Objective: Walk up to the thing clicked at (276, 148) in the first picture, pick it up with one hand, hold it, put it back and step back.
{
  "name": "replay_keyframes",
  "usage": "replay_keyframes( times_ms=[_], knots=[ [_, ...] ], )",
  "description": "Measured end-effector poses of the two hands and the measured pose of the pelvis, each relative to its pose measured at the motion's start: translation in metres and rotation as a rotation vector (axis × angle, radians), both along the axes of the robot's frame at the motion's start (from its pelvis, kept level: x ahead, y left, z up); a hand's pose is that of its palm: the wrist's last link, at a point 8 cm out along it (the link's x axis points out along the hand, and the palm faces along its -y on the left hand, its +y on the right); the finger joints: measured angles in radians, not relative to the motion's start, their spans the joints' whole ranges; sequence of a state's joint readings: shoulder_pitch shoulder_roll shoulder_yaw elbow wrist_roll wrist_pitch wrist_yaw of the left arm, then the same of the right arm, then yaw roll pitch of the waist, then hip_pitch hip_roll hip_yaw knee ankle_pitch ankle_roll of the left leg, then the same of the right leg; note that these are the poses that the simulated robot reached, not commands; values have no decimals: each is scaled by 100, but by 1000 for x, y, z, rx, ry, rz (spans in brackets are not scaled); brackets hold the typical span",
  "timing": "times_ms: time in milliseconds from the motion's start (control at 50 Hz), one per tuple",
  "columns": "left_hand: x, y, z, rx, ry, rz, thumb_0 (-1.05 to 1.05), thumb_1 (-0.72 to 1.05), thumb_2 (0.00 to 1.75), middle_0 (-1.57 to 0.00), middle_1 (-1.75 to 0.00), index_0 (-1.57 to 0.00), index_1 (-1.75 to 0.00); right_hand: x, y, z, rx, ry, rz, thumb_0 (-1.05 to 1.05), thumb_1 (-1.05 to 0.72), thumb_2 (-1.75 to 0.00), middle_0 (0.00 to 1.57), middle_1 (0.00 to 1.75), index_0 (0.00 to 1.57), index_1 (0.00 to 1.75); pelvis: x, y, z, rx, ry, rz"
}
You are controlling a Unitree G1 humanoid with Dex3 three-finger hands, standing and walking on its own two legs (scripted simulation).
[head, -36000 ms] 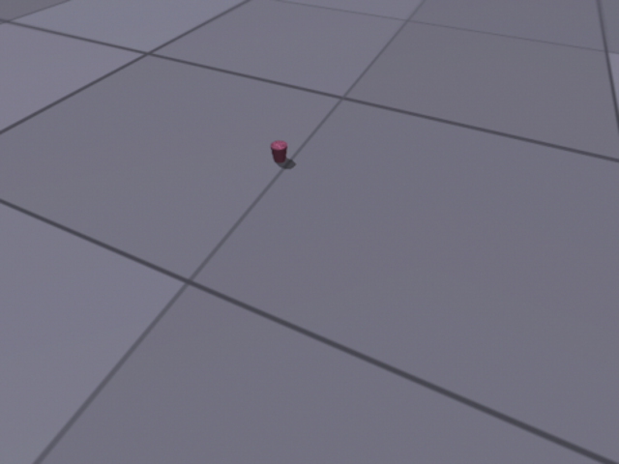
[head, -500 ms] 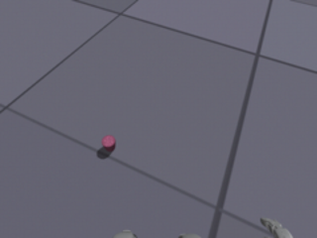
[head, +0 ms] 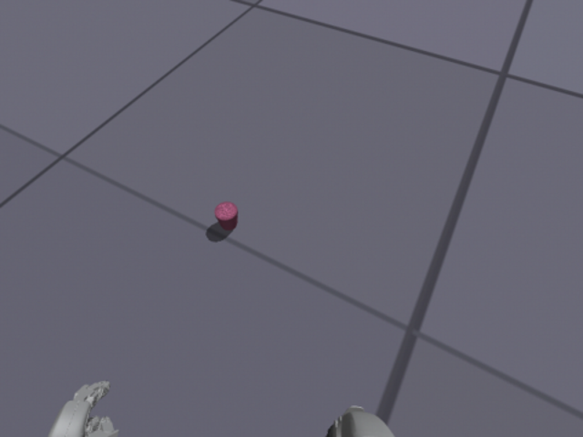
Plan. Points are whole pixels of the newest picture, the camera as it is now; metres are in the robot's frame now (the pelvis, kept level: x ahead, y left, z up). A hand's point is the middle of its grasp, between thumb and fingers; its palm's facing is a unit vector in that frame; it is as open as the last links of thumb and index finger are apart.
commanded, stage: step back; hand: left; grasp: from above
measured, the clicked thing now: (227, 217) +0.93 +0.27 -0.70
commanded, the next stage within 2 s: stand in 1.46 s
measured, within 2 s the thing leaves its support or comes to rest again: neither
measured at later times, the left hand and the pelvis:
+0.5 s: hand out of the picture -0.09 +0.24 -0.12, palm faces -0.03 -0.90 -0.44, open 7.4 cm; pelvis -0.16 -0.03 +0.01, yaw -3 degrees
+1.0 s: hand out of the picture -0.11 +0.24 -0.13, palm faces +0.03 -0.92 -0.38, open 7.4 cm; pelvis -0.16 -0.02 +0.02, yaw +0 degrees
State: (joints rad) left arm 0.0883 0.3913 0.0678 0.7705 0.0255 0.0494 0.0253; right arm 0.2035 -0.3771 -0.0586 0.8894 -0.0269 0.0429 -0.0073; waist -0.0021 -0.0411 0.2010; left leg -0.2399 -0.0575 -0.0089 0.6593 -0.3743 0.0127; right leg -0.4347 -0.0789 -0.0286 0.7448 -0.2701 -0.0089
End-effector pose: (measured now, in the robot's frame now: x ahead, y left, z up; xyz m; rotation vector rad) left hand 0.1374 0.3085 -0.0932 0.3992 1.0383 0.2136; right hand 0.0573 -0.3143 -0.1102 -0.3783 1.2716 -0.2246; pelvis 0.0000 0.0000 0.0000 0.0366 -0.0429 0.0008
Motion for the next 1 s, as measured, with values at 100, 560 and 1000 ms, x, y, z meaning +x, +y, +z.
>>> replay_keyframes(
  times_ms=[100,560,1000],
  knots=[
    [-35,-2,-2,-27,30,25,0,90,90,-21,-30,-21,-30,-24,7,15,2,-46,12,1,-90,-90,21,30,21,30,-31,-1,9,-36,-1,-8],
    [-243,-15,15,29,113,72,1,90,90,-21,-30,-21,-30,-160,-27,-1,41,-44,9,1,-90,-90,21,29,20,30,-166,-25,10,-19,0,-17],
    [-252,-25,3,-42,107,92,1,90,90,-21,-30,-21,-30,-158,-22,12,35,-64,9,1,-90,-90,21,30,20,30,-161,-25,15,-50,-9,2]
  ],
)
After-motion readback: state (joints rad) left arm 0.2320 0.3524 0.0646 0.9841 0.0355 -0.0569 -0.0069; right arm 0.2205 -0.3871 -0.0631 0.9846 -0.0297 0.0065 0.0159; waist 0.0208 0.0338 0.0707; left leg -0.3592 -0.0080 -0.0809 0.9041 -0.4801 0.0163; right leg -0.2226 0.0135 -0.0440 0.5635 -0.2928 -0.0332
